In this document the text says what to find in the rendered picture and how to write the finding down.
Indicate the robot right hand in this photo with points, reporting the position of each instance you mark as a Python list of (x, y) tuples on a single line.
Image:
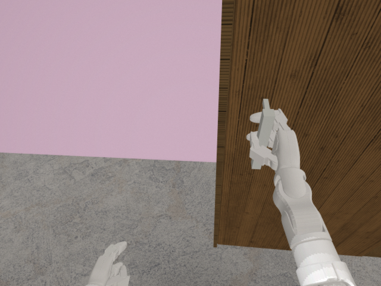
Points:
[(283, 143)]

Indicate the robot right forearm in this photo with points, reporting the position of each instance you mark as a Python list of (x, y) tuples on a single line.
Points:
[(317, 260)]

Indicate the robot left hand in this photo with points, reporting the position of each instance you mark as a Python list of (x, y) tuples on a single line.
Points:
[(105, 273)]

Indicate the handle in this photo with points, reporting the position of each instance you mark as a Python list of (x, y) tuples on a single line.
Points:
[(264, 129)]

